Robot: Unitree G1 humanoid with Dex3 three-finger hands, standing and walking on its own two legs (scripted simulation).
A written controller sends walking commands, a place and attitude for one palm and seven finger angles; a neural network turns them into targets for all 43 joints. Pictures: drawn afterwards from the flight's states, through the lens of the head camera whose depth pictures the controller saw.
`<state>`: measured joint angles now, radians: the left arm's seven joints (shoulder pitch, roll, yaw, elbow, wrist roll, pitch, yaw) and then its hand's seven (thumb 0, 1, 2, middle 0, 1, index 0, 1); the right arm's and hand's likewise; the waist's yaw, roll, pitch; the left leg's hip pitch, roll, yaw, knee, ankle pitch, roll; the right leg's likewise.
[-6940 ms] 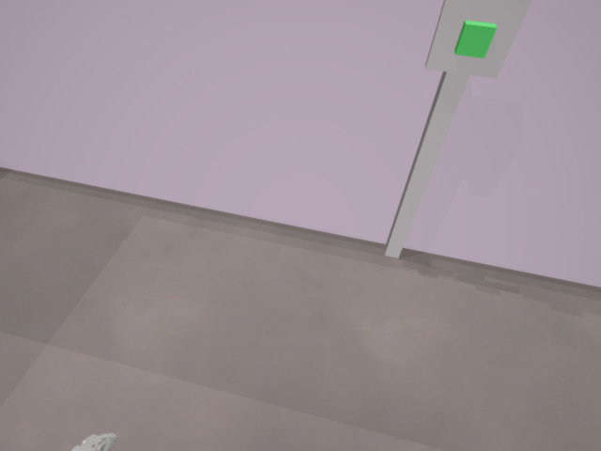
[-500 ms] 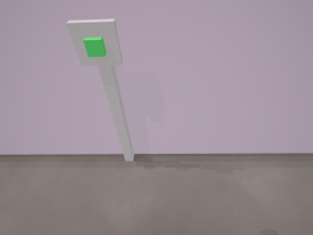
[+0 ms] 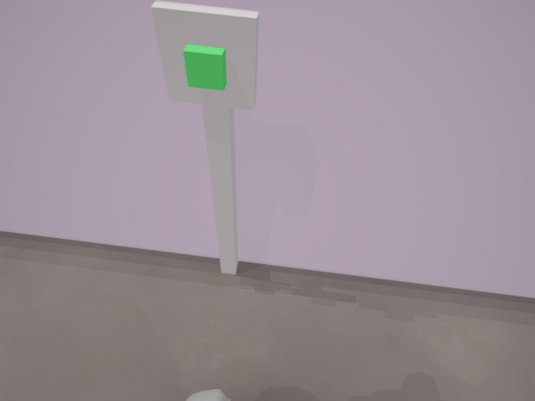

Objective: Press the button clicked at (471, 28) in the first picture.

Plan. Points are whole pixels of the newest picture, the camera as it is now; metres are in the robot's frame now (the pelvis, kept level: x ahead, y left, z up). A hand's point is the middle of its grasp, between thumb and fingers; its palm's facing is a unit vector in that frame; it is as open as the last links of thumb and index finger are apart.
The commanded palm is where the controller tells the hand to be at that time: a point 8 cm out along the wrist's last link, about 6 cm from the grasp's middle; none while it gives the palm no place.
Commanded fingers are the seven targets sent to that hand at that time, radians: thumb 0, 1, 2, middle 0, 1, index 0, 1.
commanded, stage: take the last steps up to it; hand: left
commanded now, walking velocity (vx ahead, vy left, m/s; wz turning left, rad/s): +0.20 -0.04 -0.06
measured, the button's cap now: (206, 67) +0.63 +0.19 +0.16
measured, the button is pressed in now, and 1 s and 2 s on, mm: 0 0 0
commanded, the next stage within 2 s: come to a stop and stand still in 0.16 s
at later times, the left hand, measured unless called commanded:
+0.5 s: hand (190, 354) +0.21 +0.15 -0.15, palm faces -0.05 -0.98 -0.20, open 7.3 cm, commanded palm none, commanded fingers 0.00 0.90 0.90 -0.20 -0.30 -0.20 -0.30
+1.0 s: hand out of the picture +0.06 +0.24 -0.16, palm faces +0.04 -0.98 -0.21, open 7.3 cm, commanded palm none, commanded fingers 0.00 0.90 0.90 -0.20 -0.30 -0.20 -0.30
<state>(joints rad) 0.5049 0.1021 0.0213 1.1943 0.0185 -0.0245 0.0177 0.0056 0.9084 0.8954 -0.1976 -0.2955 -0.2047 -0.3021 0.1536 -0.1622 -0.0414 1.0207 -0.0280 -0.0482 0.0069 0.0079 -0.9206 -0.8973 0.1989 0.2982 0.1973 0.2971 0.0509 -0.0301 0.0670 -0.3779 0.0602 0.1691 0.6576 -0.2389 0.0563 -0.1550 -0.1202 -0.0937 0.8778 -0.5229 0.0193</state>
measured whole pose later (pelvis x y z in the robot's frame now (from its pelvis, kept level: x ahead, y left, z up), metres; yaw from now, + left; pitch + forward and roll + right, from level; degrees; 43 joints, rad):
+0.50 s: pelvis +0.11 -0.01 +0.01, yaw -1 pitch -2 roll +1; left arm 0.15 0.13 0.02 1.03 0.02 -0.01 0.03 0.00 0.91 0.90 -0.19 -0.29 -0.20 -0.30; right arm 0.36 -0.11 -0.03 1.14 -0.01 0.01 -0.02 0.01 -0.91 -0.90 0.20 0.30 0.20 0.30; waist -0.05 0.02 0.06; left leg -0.14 0.04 0.17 0.57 -0.40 0.00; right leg -0.33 -0.07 -0.10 0.57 -0.20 -0.01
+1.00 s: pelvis +0.05 +0.04 +0.02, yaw -1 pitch -1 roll +0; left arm 0.28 0.20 0.04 1.07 0.02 0.05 0.03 0.00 0.91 0.90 -0.19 -0.29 -0.20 -0.30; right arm 0.22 -0.15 -0.03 1.03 -0.02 0.01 -0.04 0.01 -0.92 -0.90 0.20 0.30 0.20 0.30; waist 0.02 -0.04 0.01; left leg -0.21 -0.03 0.11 0.42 -0.20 0.07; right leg -0.30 -0.04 -0.02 0.78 -0.42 0.03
